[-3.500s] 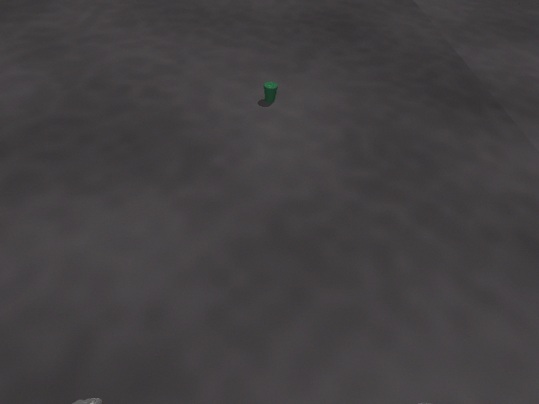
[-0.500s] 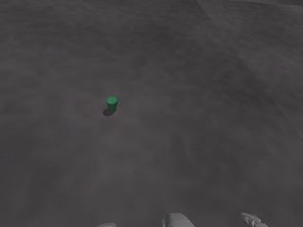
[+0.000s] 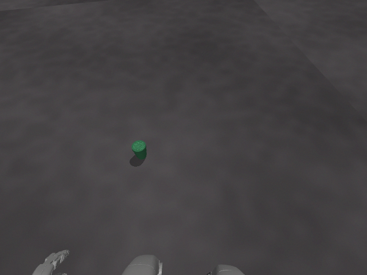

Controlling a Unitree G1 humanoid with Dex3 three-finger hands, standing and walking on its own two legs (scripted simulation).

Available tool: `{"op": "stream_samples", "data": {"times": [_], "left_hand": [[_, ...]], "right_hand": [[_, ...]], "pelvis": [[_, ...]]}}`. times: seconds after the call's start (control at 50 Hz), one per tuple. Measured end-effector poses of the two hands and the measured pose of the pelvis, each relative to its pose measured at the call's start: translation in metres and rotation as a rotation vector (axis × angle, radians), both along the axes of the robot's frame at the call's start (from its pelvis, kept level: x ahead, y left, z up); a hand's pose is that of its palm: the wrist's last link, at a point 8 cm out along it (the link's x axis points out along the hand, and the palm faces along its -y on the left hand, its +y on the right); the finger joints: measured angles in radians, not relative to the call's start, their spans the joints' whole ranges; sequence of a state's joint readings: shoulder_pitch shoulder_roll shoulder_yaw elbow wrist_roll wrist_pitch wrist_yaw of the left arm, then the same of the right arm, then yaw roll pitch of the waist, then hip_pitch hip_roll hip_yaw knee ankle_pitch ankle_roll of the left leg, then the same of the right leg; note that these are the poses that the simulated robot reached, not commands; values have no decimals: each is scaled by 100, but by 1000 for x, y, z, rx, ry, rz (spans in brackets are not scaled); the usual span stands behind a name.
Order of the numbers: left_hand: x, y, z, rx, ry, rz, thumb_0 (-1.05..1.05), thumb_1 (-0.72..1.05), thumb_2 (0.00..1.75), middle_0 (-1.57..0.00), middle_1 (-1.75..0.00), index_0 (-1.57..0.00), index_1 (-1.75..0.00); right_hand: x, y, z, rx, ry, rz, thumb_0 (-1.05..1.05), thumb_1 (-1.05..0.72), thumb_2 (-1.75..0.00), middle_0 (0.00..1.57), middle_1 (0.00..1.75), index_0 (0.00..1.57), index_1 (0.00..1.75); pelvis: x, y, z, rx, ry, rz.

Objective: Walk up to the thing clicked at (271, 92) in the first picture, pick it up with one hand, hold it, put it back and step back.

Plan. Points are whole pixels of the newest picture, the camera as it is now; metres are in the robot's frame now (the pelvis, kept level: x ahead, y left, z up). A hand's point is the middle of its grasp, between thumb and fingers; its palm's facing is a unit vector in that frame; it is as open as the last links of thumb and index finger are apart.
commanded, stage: walk up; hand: left
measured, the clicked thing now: (140, 151) +0.89 +0.32 -0.71
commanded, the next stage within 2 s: none
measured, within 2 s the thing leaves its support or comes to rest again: neither
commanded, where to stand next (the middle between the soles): +0.52 +0.08 m, yaw +0 degrees
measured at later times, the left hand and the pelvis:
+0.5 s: hand (58, 243) +0.20 +0.35 -0.16, palm faces -0.03 -0.94 -0.33, open 7.4 cm; pelvis +0.17 +0.07 +0.00, yaw +1 degrees
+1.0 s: hand (86, 172) +0.39 +0.31 -0.11, palm faces -0.02 -0.91 -0.42, open 7.4 cm; pelvis +0.31 +0.04 +0.00, yaw -1 degrees
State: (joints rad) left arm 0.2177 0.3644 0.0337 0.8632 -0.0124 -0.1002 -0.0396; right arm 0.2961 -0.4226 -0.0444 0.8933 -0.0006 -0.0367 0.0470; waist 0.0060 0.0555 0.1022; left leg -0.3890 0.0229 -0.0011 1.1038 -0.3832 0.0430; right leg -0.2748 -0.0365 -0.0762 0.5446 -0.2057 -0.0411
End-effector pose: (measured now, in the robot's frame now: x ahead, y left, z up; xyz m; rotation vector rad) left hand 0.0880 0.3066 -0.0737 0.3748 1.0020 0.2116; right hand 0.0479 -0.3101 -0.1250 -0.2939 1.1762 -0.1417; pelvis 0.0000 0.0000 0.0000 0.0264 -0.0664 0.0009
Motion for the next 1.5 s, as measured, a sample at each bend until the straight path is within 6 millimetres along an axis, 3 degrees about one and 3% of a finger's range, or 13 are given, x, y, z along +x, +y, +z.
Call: {"op": "stream_samples", "data": {"times": [0.08,0.18,0.34,0.42,0.58,0.72,0.86,0.96,1.06,1.16,1.26,1.34,1.5], "left_hand": [[-2,6,1,2,50,20,0,90,90,-21,-30,-20,-30],[2,24,-6,-5,90,59,1,90,90,-21,-30,-21,-30],[32,74,-44,-31,172,101,1,90,90,-21,-30,-20,-30],[64,83,-52,-47,220,78,1,91,90,-20,-30,-20,-30],[146,86,-39,-72,168,21,1,91,90,-20,-30,-20,-30],[215,75,-24,-41,145,-27,1,91,90,-20,-30,-20,-30],[282,51,-15,24,48,-41,1,91,90,-20,-30,-20,-30],[294,41,-1,19,23,-11,0,91,90,-21,-30,-20,-30],[295,48,0,14,63,8,0,90,90,-21,-30,-20,-30],[299,68,-14,-9,101,33,1,90,90,-21,-30,-20,-30],[316,97,-45,-37,143,52,1,90,90,-21,-30,-20,-30],[336,104,-60,-60,192,46,1,91,90,-20,-30,-20,-30],[370,106,-56,-75,220,19,1,91,90,-21,-30,-20,-30]], "right_hand": [[46,-1,12,-6,-61,19,1,-90,-90,20,30,21,30],[87,5,23,-32,-49,52,1,-90,-90,20,30,20,30],[160,37,33,-105,-60,83,1,-90,-90,20,30,21,30],[181,55,41,-116,-113,54,1,-90,-90,20,30,21,30],[188,71,47,-103,-49,4,1,-90,-90,20,30,21,30],[202,58,28,-68,0,-43,1,-90,-90,21,30,21,30],[247,35,-8,-26,25,-57,1,-90,-90,20,30,21,30],[290,36,-3,1,12,-17,1,-90,-90,20,30,21,30],[326,36,9,-10,-17,4,1,-90,-90,20,30,21,30],[354,42,22,-53,2,22,1,-90,-90,20,30,21,30],[384,58,30,-129,-10,23,1,-90,-90,20,30,21,30],[400,77,37,-150,-44,5,1,-90,-90,20,30,21,30],[415,99,44,-138,-40,-13,1,-90,-90,20,30,21,30]], "pelvis": [[23,2,5,-20,-3,0],[54,12,5,-40,6,19],[118,48,-11,-48,25,43],[143,65,-9,-52,21,27],[188,73,5,-30,10,14],[232,65,2,-4,10,-11],[278,41,-14,-16,1,-18],[300,37,-2,-5,-6,-17],[322,41,3,-24,-5,-15],[347,54,1,-46,5,-2],[376,78,-12,-55,12,12],[391,92,-12,-47,10,-5],[409,101,-1,-43,10,-19]]}}
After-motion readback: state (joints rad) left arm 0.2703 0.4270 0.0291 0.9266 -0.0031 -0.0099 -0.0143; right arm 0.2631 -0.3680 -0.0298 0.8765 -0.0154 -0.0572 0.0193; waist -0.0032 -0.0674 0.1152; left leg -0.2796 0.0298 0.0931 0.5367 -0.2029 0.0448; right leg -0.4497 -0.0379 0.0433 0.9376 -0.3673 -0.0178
